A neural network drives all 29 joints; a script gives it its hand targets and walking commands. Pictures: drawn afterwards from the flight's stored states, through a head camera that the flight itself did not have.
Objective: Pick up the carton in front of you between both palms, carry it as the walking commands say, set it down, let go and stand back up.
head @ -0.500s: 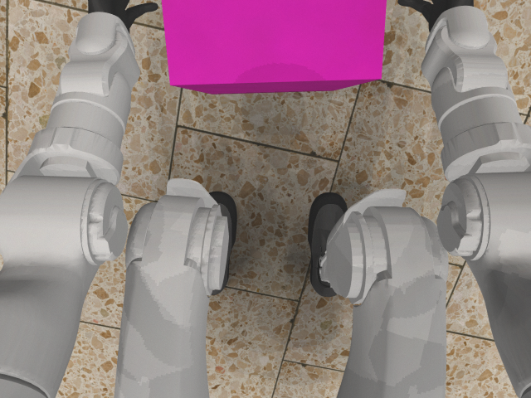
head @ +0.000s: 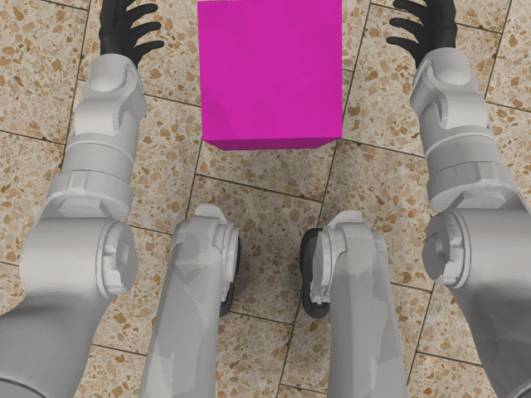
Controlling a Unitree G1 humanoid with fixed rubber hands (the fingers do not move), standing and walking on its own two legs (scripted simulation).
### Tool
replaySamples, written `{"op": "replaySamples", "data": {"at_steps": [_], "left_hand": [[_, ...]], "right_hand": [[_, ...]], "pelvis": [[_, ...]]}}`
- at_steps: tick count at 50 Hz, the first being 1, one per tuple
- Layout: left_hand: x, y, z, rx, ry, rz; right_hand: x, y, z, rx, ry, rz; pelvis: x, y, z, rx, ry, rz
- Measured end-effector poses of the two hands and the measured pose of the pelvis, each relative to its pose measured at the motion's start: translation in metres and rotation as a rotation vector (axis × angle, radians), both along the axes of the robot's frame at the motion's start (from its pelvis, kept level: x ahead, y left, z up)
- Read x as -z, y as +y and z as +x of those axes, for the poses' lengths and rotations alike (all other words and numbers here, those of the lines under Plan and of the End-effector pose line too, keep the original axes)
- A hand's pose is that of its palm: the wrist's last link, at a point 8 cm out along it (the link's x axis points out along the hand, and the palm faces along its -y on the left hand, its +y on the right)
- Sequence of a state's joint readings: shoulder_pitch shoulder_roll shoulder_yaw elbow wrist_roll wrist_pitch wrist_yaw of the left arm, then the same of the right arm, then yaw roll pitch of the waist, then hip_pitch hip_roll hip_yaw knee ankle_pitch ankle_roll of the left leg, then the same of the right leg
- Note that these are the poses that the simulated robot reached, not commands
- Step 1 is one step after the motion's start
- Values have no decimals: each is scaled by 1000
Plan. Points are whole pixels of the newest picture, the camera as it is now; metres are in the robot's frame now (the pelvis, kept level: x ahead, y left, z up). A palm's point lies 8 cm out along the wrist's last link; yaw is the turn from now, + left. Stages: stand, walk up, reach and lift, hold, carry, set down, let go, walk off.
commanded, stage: set down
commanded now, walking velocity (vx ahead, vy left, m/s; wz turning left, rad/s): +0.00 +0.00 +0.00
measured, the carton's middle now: (269, 90) +0.52 +0.01 -0.32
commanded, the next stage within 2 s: let go in 0.62 s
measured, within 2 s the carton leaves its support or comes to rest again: neither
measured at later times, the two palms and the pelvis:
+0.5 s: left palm out of the picture +0.51 +0.21 +0.04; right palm out of the picture +0.53 -0.19 +0.04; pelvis +0.02 +0.00 +0.13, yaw +0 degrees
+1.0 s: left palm out of the picture +0.43 +0.23 +0.16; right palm out of the picture +0.44 -0.21 +0.15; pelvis +0.08 +0.00 +0.26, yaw -1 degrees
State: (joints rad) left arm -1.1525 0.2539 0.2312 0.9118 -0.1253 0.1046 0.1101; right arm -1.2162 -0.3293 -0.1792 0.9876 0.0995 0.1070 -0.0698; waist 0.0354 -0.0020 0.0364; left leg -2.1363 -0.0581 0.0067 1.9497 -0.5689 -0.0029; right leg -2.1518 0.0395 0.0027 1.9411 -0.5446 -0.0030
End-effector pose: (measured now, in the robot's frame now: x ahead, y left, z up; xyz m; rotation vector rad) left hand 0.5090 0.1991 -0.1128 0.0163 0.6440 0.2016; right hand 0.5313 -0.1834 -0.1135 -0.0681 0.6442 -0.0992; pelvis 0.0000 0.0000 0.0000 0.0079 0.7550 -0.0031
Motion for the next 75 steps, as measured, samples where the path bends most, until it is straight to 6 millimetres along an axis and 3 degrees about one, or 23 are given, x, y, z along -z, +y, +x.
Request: {"op": "replaySamples", "data": {"at_steps": [10, 29, 37, 44, 52, 58, 68, 75], "left_hand": [[-53, 5, 1, 3, -16, 9], [-174, 10, -2, 19, -21, 2], [-209, 11, -9, 56, 5, 27], [-235, 17, -47, 141, 90, 85], [-280, 30, -93, 166, 132, 96], [-311, 31, -124, 163, 131, 89], [-357, 33, -195, 157, 149, 88], [-376, 33, -226, 164, 155, 88]], "right_hand": [[-51, -4, 1, -13, -16, -4], [-173, -10, 1, -28, -13, 0], [-208, -13, -8, -36, 10, -32], [-232, -21, -54, -35, 80, -93], [-274, -31, -105, -32, 110, -90], [-305, -36, -136, -37, 110, -86], [-350, -46, -207, -34, 131, -81], [-372, -53, -244, -39, 140, -83]], "pelvis": [[-47, -1, 4, 4, 42, 5], [-158, -3, 25, 11, 54, 5], [-197, -3, 36, 11, 32, 2], [-234, -1, 56, 12, -44, -4], [-271, 2, 82, 13, -175, -10], [-291, 3, 98, 12, -274, -11], [-322, 1, 116, 9, -508, -13], [-333, -2, 121, 5, -677, -12]]}}
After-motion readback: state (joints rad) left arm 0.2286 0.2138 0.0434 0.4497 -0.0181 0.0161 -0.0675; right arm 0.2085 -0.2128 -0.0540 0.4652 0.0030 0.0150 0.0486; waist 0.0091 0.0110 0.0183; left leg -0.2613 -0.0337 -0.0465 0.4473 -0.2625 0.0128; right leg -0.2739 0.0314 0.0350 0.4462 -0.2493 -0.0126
